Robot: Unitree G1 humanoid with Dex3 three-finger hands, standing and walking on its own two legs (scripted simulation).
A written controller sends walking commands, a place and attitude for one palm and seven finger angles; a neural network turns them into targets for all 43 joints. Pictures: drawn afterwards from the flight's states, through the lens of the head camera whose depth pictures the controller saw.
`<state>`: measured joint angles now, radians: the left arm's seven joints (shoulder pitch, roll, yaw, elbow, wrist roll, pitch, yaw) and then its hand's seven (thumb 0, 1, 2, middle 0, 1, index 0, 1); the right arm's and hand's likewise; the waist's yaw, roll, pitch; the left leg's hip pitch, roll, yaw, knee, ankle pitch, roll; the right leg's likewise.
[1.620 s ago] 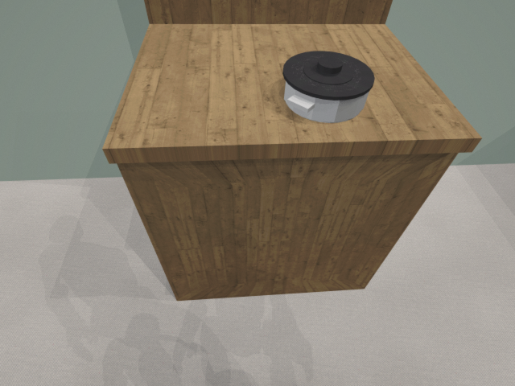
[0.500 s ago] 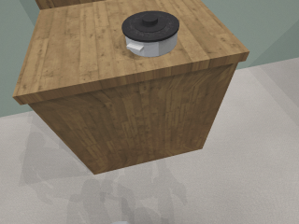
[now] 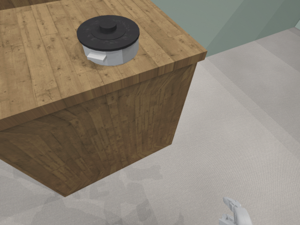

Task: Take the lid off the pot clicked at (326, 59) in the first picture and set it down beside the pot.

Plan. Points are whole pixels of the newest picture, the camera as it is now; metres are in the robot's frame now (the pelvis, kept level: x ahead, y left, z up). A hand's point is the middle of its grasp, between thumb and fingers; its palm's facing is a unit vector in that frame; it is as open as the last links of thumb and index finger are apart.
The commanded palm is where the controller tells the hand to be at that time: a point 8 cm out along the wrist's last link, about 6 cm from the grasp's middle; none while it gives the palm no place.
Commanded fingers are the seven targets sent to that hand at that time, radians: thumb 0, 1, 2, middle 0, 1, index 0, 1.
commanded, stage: walk to a spot facing it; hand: left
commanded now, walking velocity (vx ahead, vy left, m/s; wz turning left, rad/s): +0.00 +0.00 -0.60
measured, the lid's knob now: (108, 25) +0.64 +0.21 +0.16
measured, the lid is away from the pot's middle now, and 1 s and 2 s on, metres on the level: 0.00 0.00 0.00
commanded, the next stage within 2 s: none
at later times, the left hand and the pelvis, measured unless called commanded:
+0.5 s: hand (116, 198) +0.20 +0.13 -0.16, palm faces -0.37 -0.90 -0.24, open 7.4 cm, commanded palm none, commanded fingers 0.00 0.90 0.90 -0.20 -0.30 -0.20 -0.30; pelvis +0.01 -0.02 -0.01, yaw -19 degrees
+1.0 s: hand (118, 192) +0.22 +0.13 -0.17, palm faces -0.55 -0.81 -0.20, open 7.4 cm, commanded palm none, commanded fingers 0.00 0.90 0.90 -0.20 -0.30 -0.20 -0.30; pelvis +0.04 +0.00 +0.00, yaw -37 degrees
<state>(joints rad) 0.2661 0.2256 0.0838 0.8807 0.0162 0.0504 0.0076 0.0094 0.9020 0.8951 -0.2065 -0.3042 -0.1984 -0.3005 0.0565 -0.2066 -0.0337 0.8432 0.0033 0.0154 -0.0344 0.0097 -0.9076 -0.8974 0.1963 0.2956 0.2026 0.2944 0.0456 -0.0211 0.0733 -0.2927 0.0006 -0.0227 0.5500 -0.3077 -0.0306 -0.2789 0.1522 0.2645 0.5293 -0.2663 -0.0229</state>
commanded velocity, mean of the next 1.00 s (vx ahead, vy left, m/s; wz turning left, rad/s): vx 0.00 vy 0.00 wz -0.60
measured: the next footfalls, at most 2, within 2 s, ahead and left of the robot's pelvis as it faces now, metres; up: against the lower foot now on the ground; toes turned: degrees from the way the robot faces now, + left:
right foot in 0.48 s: +0.01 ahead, -0.14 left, +0.00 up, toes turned -22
left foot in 0.88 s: +0.15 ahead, +0.05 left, +0.00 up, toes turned -30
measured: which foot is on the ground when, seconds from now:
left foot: down 0.00-0.48, up 0.50-0.86, down 0.88-1.00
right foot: down 0.00-0.00, up 0.02-0.46, down 0.48-0.88, up 0.90-1.00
